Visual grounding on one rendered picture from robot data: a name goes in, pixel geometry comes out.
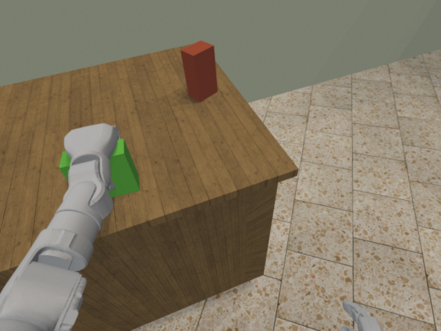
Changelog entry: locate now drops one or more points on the robot left upper arm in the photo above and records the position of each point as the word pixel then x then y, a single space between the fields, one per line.
pixel 45 298

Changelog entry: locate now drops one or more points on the sponge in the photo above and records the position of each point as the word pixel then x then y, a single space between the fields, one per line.
pixel 123 171

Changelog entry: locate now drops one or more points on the table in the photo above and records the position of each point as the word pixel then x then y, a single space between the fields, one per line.
pixel 208 175

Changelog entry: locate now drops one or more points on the left robot forearm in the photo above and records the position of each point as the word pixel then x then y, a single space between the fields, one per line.
pixel 68 240

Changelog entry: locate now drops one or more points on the left robot hand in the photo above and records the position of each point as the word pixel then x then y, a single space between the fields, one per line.
pixel 100 137

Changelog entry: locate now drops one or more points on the right robot hand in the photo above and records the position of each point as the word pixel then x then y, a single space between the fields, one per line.
pixel 361 317

